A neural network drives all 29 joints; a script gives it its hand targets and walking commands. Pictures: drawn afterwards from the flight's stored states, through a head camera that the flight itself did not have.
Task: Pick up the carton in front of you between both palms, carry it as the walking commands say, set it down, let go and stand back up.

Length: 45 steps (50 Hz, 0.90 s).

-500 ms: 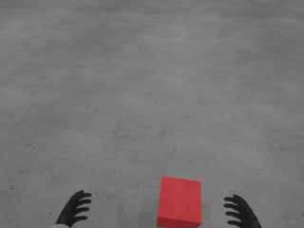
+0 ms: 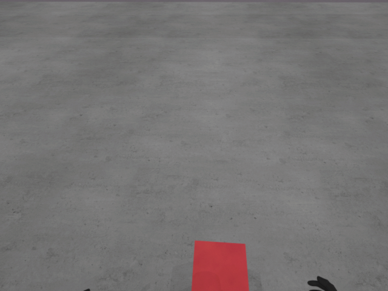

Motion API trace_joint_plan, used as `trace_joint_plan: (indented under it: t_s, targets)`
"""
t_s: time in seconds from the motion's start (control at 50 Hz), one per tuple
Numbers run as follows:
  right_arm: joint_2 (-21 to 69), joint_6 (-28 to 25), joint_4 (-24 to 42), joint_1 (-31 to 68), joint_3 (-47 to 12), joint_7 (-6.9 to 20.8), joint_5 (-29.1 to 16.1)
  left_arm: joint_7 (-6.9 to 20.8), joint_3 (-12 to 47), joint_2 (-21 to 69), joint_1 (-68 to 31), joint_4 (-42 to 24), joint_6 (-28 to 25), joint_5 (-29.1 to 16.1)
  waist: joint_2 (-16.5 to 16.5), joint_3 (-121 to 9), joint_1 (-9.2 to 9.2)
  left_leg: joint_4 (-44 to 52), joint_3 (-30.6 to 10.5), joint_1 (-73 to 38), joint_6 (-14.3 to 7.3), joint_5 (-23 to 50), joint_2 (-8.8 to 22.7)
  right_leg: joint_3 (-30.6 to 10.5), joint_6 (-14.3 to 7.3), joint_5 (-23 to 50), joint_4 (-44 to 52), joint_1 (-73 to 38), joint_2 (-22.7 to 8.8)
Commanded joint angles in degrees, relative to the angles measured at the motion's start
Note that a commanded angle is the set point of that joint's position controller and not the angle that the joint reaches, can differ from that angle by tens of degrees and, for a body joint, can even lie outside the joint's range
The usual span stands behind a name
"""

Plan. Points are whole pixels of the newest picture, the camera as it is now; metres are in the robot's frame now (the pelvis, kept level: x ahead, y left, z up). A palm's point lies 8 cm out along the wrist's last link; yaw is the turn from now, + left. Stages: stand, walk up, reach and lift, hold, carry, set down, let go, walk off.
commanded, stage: stand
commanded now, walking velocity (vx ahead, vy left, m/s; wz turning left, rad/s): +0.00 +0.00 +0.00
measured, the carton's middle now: (217, 277) +0.34 -0.08 -0.64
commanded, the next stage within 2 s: none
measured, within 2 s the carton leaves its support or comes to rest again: neither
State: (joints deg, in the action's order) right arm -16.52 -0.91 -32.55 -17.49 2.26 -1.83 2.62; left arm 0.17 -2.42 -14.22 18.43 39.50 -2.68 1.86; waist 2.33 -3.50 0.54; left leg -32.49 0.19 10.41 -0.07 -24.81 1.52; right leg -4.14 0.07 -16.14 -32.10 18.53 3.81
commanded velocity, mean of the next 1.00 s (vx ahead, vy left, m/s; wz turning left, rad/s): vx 0.00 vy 0.00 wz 0.00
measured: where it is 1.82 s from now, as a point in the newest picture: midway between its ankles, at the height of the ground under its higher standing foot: outside the picture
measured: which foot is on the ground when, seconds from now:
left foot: down 0.00-1.00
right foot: down 0.00-1.00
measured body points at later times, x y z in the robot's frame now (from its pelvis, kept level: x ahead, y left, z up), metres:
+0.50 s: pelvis +0.02 -0.01 -0.02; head +0.03 -0.01 +0.43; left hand +0.14 +0.24 -0.13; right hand +0.06 -0.29 -0.13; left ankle -0.08 +0.11 -0.73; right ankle +0.00 -0.12 -0.73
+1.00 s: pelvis +0.01 -0.01 -0.01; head +0.01 -0.02 +0.44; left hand +0.11 +0.24 -0.13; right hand +0.00 -0.29 -0.14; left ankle -0.08 +0.11 -0.73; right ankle +0.00 -0.12 -0.73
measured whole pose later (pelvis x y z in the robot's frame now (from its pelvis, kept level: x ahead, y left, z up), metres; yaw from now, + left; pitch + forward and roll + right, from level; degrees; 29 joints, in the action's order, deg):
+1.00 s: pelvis +0.01 -0.01 -0.01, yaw -7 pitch +2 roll +1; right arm -16.5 2.4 -42.4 -23.5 -0.1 -3.2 1.3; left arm -1.8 -0.3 -14.3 18.0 45.7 0.8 0.8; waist 0.5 -1.6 1.4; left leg -35.0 7.3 8.1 0.6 -28.1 2.5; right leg -10.5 -1.1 -20.1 -41.0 21.7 6.6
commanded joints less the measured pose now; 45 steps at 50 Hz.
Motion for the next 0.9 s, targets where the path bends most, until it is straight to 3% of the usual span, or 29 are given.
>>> trace_joint_plan:
  t_s: [0.0, 0.12, 0.28, 0.88]
  targets:
    - [-6.0, -2.4, 3.0, 0.2, 1.1, -0.7, -0.6, 0.1, -1.3, -5.8, -1.1, -1.9, -2.3, -0.2, -3.5, -2.4, 0.63, 2.5, -2.7, 0.8, 0.3, 11.2, 3.7, -4.9, -0.2, 19.5, 1.0, 0.1, -5.0]
    - [-6.2, -1.1, 1.0, -4.1, 0.2, -1.3, -1.3, -0.8, -0.8, -6.4, 1.3, 0.4, -0.9, -0.6, -1.6, -2.1, 1.04, -1.1, -0.5, 1.4, 0.7, 19.1, 3.9, -5.4, -1.6, 21.7, -3.0, 1.4, -3.9]
    - [-6.3, 0.3, -0.5, -7.0, -0.1, -2.0, -1.6, -1.4, -0.3, -6.5, 1.7, 1.1, 0.5, -0.7, -1.7, -0.8, 0.96, -2.3, 1.7, 2.1, 0.2, 21.5, 3.8, -6.4, -2.6, 23.1, -5.6, 2.0, -3.4]
    - [-6.6, 2.7, -6.6, -9.3, -0.6, -1.7, -1.3, -2.1, 0.5, -7.0, 1.0, 3.1, 2.8, -1.0, -2.9, 3.9, 0.91, 2.2, 4.1, -1.5, -1.7, 12.1, 3.9, -9.4, -3.3, 16.0, -3.4, 4.2, -1.7]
